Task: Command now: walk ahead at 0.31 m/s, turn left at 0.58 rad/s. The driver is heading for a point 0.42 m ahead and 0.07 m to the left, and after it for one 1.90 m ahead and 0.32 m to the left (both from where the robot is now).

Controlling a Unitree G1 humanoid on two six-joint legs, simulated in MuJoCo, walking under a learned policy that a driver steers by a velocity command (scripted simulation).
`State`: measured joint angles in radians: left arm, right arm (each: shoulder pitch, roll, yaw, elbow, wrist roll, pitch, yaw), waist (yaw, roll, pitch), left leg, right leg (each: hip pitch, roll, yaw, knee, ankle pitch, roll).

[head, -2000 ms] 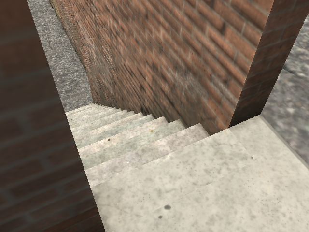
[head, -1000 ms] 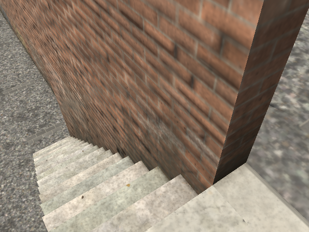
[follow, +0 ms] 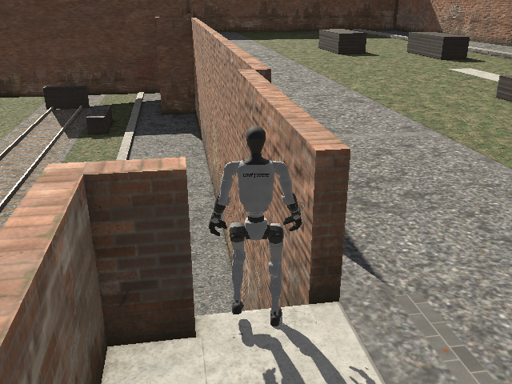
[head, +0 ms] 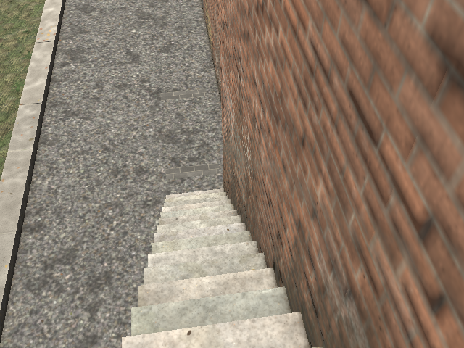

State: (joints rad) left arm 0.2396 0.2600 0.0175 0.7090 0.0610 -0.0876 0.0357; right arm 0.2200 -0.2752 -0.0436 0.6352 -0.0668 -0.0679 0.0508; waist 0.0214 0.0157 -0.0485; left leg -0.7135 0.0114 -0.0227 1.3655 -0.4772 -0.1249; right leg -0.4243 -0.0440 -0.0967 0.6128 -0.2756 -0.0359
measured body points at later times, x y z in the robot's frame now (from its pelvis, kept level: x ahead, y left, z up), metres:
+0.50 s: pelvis +0.10 +0.06 -0.09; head +0.12 +0.08 +0.36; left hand +0.18 +0.30 -0.22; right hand +0.19 -0.16 -0.21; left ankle -0.01 +0.10 -0.72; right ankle +0.27 -0.06 -0.76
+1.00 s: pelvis +0.26 +0.08 -0.28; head +0.27 +0.12 +0.16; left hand +0.12 +0.26 -0.44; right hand +0.45 -0.07 -0.40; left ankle +0.34 +0.25 -0.94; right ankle +0.21 -0.02 -0.94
